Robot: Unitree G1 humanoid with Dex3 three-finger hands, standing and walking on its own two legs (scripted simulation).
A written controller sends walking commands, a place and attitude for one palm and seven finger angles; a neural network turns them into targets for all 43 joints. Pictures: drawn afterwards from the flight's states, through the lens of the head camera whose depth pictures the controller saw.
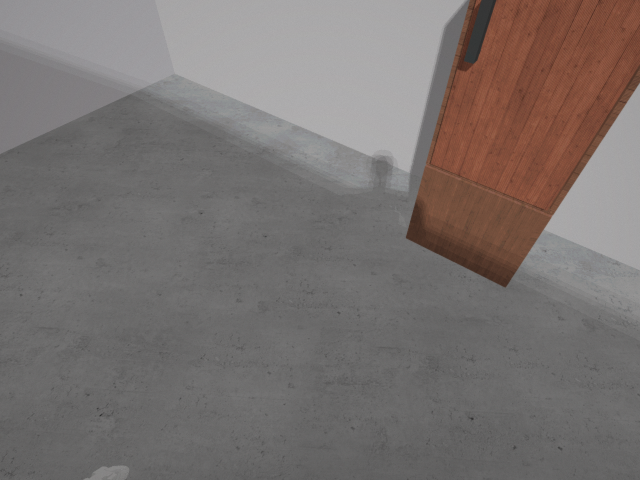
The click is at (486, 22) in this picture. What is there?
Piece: cupboard door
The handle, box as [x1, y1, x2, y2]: [464, 0, 495, 63]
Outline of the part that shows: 495,0 481,0 465,55 465,61 473,63 477,59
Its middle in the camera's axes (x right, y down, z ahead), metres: +0.41 -0.53 +0.97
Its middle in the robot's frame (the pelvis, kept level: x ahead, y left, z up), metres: +1.12 -0.34 +0.11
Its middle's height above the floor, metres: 0.89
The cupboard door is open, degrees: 0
